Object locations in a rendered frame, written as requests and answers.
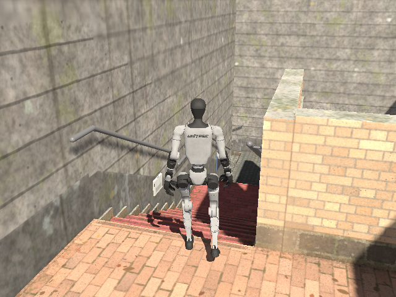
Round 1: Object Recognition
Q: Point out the robot head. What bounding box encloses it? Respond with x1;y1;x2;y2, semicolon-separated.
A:
187;98;209;128

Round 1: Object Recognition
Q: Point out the robot left forearm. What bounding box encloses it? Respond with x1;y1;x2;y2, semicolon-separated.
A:
165;151;176;181

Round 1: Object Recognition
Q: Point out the left robot upper arm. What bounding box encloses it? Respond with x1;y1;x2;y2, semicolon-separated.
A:
170;125;185;160

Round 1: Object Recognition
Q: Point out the right robot upper arm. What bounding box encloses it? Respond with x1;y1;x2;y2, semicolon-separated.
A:
211;125;226;160

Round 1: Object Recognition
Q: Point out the robot right forearm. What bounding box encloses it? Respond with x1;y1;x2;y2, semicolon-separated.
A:
220;151;232;176

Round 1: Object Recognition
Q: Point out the left robot foot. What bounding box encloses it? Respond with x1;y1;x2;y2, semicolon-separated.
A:
185;235;194;250

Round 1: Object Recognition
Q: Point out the left robot hand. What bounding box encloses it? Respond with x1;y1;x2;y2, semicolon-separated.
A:
164;180;179;196

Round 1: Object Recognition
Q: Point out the right robot hand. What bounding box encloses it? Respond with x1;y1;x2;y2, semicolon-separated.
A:
219;174;233;188

